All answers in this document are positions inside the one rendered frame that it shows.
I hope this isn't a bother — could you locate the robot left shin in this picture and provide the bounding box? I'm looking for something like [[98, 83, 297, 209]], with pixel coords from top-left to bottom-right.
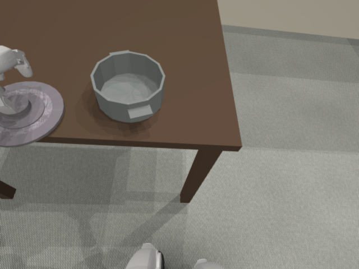
[[142, 243, 156, 251]]

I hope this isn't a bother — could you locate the table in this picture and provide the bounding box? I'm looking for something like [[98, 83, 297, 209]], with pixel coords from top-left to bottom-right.
[[0, 0, 242, 203]]

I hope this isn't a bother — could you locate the robot left hand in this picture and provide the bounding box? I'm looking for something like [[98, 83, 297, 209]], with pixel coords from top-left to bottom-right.
[[0, 45, 33, 114]]

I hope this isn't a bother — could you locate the pot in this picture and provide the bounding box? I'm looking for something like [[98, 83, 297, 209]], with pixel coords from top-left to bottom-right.
[[90, 50, 165, 123]]

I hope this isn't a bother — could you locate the lid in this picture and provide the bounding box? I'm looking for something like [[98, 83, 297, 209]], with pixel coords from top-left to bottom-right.
[[0, 81, 65, 147]]

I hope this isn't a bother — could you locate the robot right shin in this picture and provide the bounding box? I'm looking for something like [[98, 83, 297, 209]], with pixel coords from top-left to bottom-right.
[[194, 259, 207, 268]]

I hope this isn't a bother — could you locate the robot shin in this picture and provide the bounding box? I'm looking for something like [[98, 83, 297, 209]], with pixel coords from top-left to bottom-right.
[[194, 259, 207, 268], [142, 243, 156, 251]]

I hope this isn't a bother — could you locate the knob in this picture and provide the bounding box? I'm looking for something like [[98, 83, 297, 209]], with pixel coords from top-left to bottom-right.
[[7, 95, 31, 118]]

